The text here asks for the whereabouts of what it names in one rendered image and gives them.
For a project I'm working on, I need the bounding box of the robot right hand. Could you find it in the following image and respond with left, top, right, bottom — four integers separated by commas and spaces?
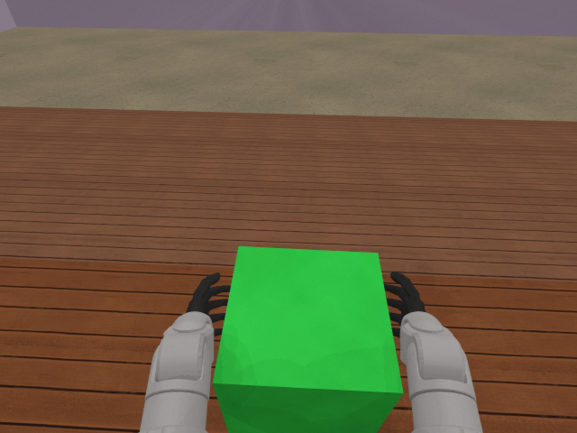
384, 272, 426, 338

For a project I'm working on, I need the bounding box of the carton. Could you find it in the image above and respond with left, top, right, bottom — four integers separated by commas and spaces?
213, 246, 404, 433

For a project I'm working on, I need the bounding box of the robot left hand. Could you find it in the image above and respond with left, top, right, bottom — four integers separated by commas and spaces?
186, 272, 231, 336

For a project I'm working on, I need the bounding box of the right robot forearm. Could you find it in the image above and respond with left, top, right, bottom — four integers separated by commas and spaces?
400, 311, 483, 433

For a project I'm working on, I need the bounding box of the left robot forearm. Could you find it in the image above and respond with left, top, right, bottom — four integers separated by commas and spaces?
139, 311, 214, 433

